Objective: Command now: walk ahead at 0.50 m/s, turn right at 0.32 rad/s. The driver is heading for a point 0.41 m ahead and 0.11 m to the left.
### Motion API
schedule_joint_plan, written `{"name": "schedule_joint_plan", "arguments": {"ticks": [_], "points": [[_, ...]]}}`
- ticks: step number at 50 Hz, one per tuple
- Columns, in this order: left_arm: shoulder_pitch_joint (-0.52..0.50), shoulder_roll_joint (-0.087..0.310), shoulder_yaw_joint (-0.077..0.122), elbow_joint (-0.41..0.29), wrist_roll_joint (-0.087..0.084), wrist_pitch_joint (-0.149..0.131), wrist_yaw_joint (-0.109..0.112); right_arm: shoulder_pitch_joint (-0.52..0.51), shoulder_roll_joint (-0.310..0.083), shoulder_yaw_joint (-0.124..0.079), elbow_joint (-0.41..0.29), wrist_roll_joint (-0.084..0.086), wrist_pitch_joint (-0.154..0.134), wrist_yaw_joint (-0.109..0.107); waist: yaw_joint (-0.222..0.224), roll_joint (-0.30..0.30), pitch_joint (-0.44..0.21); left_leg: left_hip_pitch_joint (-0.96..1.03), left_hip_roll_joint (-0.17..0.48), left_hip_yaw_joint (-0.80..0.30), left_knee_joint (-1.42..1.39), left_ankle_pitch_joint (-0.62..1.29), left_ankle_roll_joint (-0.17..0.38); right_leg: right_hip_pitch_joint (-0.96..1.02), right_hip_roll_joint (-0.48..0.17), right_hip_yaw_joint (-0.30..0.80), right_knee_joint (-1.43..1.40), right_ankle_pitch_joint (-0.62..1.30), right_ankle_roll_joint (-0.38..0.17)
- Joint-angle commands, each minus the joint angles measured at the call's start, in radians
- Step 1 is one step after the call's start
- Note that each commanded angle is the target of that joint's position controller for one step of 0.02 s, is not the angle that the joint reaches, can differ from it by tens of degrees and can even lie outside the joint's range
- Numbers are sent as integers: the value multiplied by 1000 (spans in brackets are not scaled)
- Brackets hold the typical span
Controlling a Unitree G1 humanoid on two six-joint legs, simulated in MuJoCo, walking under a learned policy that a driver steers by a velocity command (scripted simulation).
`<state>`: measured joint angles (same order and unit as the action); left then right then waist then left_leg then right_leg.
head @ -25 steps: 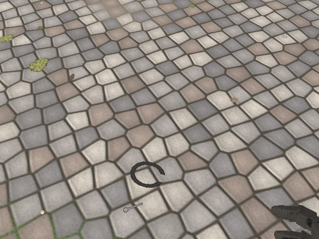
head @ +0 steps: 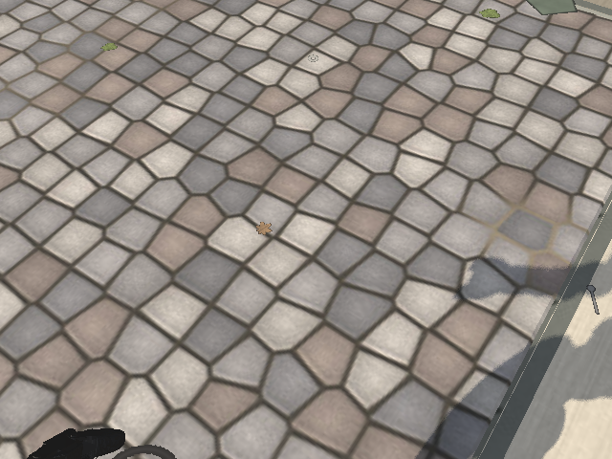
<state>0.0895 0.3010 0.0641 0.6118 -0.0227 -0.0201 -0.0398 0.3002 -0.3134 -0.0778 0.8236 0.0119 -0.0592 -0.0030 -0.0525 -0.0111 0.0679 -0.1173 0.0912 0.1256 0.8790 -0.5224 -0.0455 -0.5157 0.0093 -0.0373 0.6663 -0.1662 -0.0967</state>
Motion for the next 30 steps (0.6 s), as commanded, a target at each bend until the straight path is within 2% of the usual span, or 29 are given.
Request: {"name": "schedule_joint_plan", "arguments": {"ticks": [1, 2, 3, 4, 5, 7, 10, 14, 18, 19, 21, 22, 23, 24, 25, 26, 27, 28, 29, 30], "points": [[314, 174, 54, 9, 13, -28, 9, -62, -138, -8, -122, 45, -64, 19, 177, -107, -299, -711, -35, -187, 499, 19, 48, 800, -354, 680, -375, -179, -247], [255, 149, 44, 11, 10, -35, 9, -85, -122, -1, -120, 36, -67, 13, 141, -52, -216, -683, 17, -180, 425, 105, 62, 658, -314, 542, -365, -75, -206], [187, 114, 31, 10, 17, -39, 11, -91, -118, -3, -106, 13, -63, 7, 104, -34, -161, -621, 52, -180, 355, 165, 60, 529, -277, 435, -372, 42, -176], [150, 86, 20, 5, 30, -45, 13, -59, -118, -7, -91, 10, -49, 9, 69, -54, -144, -547, 75, -193, 322, 211, 60, 444, -249, 363, -400, 122, -161], [137, 84, 19, 9, 35, -53, 13, -30, -107, -6, -77, 12, -34, 11, 51, -64, -141, -503, 78, -192, 305, 242, 54, 397, -242, 323, -432, 158, -161], [139, 96, 23, 33, 34, -74, 14, -17, -77, -1, -63, 10, -8, 9, 37, -43, -113, -500, 74, -190, 258, 299, 36, 353, -237, 235, -483, 236, -164], [162, 99, 25, 71, 41, -85, 26, -86, -57, 3, -77, 10, 2, 4, 58, -25, -54, -578, 52, -223, 119, 453, 19, 371, -215, 116, -522, 276, -133], [167, 108, 24, 97, 37, -87, 38, -170, -31, 12, -96, 11, -10, 23, 95, -33, -18, -545, 9, -184, -127, 666, 30, 402, -191, -8, -558, 248, -77], [229, 121, 31, 148, 27, -69, 44, -265, -9, 25, -143, 10, -14, 48, 139, -15, 27, -603, -6, -151, -253, 649, 59, 550, -240, -52, -534, 314, -68], [235, 121, 31, 158, 24, -59, 46, -287, -4, 27, -159, 3, -16, 55, 140, -9, 41, -610, -17, -138, -284, 609, 68, 577, -246, -58, -496, 408, -66], [234, 134, 33, 170, 17, -37, 57, -282, -6, 25, -179, -11, -22, 68, 117, -33, 12, -550, -64, -88, -318, 516, 92, 616, -255, -65, -390, 693, -54], [227, 148, 35, 171, 14, -30, 64, -240, -24, 17, -176, -15, -25, 72, 91, -63, -32, -482, -99, -65, -320, 477, 107, 634, -251, -62, -318, 859, -42], [213, 160, 36, 170, 13, -23, 70, -154, -56, 2, -156, -16, -26, 71, 44, -85, -93, -377, -134, -50, -330, 460, 124, 640, -238, -63, -213, 963, -23], [189, 161, 34, 167, 11, -18, 73, -32, -97, -19, -126, -16, -29, 62, -30, -69, -160, -197, -157, -54, -415, 574, 151, 591, -201, -89, -41, 941, 12], [205, 132, 19, 151, 28, -29, 74, 69, -166, -35, -108, -24, -24, 43, -70, 13, -272, 95, -34, -195, -386, 955, 205, 401, -148, -100, 205, 642, 60], [358, 1, -24, 144, 59, -48, 49, 69, -224, -30, -106, -45, -16, 28, 35, 269, -429, 500, 283, -594, -284, 1442, 426, 0, 32, -61, 610, -457, 135], [371, 86, -12, 206, 20, -60, 33, 131, -144, -14, -111, -36, -10, 28, -47, 133, -627, 562, 331, -709, -319, 1388, 495, -31, 47, 184, 745, -565, 137], [246, 137, 4, 172, -20, -59, 28, 55, -131, -11, -122, -24, -3, 27, -59, 93, -489, 448, 277, -559, -371, 1280, 440, -88, -13, 187, 722, -505, 129], [168, 122, -2, 145, -13, -55, 37, -31, -100, -2, -125, -8, 1, 25, -29, 38, -332, 289, 221, -470, -418, 1143, 383, -130, -56, 137, 630, -435, 129], [135, 113, 1, 150, 6, -42, 49, -91, -58, 14, -128, -5, 3, 21, 2, -4, -230, 128, 186, -418, -469, 1063, 353, -103, -83, 120, 554, -383, 138]]}}
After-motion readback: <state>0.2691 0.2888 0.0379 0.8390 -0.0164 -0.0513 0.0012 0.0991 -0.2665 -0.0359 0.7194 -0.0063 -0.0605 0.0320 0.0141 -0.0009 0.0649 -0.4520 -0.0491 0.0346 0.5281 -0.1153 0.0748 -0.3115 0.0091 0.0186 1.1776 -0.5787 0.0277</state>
